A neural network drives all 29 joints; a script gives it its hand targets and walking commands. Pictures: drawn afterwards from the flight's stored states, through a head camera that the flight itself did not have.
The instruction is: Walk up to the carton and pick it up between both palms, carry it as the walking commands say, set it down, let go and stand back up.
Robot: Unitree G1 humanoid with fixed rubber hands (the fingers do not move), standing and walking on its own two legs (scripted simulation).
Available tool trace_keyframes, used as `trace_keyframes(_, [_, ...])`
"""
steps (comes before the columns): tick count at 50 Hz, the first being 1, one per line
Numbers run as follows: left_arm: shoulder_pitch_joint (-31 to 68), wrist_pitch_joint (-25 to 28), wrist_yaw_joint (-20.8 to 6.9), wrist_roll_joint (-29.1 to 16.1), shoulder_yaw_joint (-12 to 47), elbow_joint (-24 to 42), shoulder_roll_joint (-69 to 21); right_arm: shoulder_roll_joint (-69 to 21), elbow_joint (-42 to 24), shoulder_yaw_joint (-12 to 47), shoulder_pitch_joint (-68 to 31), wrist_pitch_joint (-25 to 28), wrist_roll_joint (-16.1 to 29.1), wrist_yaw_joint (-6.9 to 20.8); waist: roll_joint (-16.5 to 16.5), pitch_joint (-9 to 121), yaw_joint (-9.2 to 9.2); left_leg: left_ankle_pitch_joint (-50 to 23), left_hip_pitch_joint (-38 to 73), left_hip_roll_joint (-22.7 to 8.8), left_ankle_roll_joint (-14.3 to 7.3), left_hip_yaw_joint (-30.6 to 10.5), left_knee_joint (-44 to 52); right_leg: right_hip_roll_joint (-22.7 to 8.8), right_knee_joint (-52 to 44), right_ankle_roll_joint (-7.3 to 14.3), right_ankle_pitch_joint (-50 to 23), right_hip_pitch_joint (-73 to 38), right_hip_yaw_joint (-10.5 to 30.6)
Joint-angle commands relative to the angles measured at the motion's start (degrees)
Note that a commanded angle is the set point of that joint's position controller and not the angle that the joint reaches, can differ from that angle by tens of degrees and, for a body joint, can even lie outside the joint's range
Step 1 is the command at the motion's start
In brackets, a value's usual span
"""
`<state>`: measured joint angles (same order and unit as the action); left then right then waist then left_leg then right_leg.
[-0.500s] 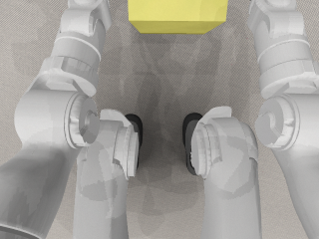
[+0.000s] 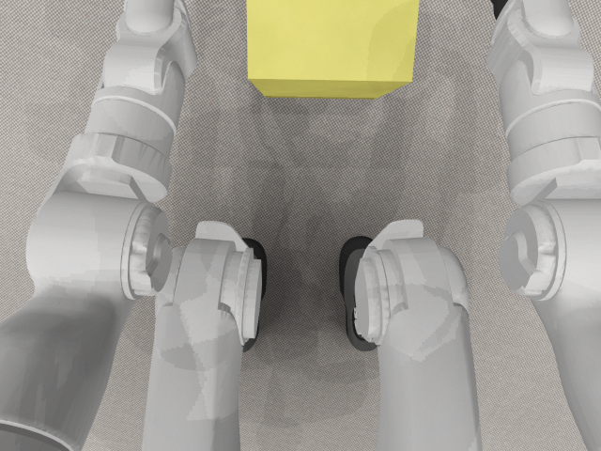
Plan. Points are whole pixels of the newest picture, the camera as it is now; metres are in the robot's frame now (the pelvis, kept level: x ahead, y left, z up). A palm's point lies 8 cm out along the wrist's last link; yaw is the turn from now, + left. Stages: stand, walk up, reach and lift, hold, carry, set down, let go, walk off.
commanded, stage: set down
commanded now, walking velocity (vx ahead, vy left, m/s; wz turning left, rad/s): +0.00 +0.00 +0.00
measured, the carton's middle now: out of the picture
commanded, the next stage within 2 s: let go in 1.22 s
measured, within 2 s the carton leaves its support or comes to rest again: neither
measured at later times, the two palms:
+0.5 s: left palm out of the picture +0.55 +0.13 -0.01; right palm out of the picture +0.54 -0.22 -0.01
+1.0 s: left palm out of the picture +0.55 +0.13 +0.15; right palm out of the picture +0.54 -0.23 +0.15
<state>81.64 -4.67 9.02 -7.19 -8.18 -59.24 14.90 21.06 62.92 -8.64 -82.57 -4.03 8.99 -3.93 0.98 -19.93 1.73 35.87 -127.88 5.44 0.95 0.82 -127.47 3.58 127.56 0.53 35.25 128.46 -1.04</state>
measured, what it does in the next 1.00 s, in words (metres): rises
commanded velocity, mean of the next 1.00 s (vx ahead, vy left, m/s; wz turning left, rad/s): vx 0.00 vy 0.00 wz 0.00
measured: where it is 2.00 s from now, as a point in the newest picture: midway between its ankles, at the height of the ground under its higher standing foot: (302, 312)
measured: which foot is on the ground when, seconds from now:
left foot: down 0.00-1.00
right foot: down 0.00-1.00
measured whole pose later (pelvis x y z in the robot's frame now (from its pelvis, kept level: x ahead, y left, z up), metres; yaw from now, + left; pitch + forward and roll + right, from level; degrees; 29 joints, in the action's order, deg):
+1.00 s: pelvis +0.03 -0.01 +0.25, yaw -1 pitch +45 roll +1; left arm 65.0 -9.4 6.9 2.4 -17.5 -47.1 8.3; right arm 15.9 52.4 -18.4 -66.7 -7.7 -0.6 -0.1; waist 0.4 2.0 1.0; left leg 22.2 -94.5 3.8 0.9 -2.3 -71.4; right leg 4.4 71.7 0.9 21.4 95.4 2.0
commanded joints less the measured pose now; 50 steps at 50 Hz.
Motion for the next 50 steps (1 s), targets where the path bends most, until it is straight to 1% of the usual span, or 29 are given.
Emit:
trace_keyframes(1, [13.6, -0.13, 0.8, 0.06, -0.67, 7.93, 4.52, 7.42, -7.64, -1.27, -13.38, -0.04, -0.48, -0.52, -0.36, 78.32, 1.49, -22.45, 35.22, -0.2, 0.68, 0.74, 10.66, -0.27, -12.51, -1.94, -25.32, -38.26, 0.98])
trace_keyframes(10, [11.14, -2.74, 1.34, 1.89, -3.16, 11.21, 3.36, 6.36, -10.92, -2.95, -11.65, -2.37, -2.14, -0.23, -1.81, 79.08, 0.87, -18.3, 34.69, 0.03, 0.29, 1.27, 19.02, 0.28, -20.57, -1.86, -21.48, -39.16, 0.46])
trace_keyframes(19, [8.42, -3.93, 0.91, 4.29, -4.89, 12.42, 2.05, 5.19, -11.97, -5.13, -9.06, -3.52, -4.83, 0.53, -2.21, 79.49, 0.51, -18.5, 37.39, 0.32, 0.43, 1.48, 27.83, 1.06, -28.89, -1.86, -22.31, -43.86, 0.29])
trace_keyframes(23, [6.76, -4.09, 0.68, 5.06, -5.39, 13.27, 1.49, 4.74, -12.62, -6.04, -7.39, -3.63, -5.84, 0.84, -2.11, 80.28, 0.54, -19.67, 39.66, 0.52, 0.62, 1.58, 31.47, 1.29, -32.38, -1.87, -23.66, -46.82, 0.29])
trace_keyframes(32, [2.1, -4.67, 0.01, 6.17, -6.17, 17.91, 0.31, 3.92, -16.66, -7.24, -2.57, -3.89, -6.6, 1.55, -1.79, 85.51, 0.73, -26.98, 47.75, 1.07, 1.14, 1.41, 40.25, 1.76, -40.96, -2.07, -32.09, -56.32, 0.44])
trace_keyframes(36, [0.41, -4.85, -0.49, 6.65, -6.46, 19.04, -0.25, 3.49, -17.75, -7.67, -0.99, -3.89, -6.87, 2.07, -1.78, 85.65, 0.74, -28.97, 51.2, 0.97, 1.31, 1.08, 44.88, 1.74, -45.68, -2.05, -34.31, -59.74, 0.59])
trace_keyframes(42, [-1.71, -4.38, -1.13, 7.86, -7.51, 18.61, -1.2, 2.42, -17.26, -8.54, 0.85, -3.29, -7.71, 2.94, -1.84, 83.6, 0.37, -29.87, 56.34, 0.41, 1.43, 0.49, 52.51, 1.39, -53.78, -2.0, -34.96, -64.17, 1.11])
trace_keyframes(50, [-4.05, -3.32, -2.46, 10.45, -9.93, 18.45, -2.59, 0.56, -16.47, -10.73, 2.68, -2.27, -10.47, 4.14, -1.99, 79.01, -0.34, -30.0, 63.25, -0.32, 1.39, -0.52, 63.57, 0.65, -65.07, -2.12, -34.69, -71.44, 2.26])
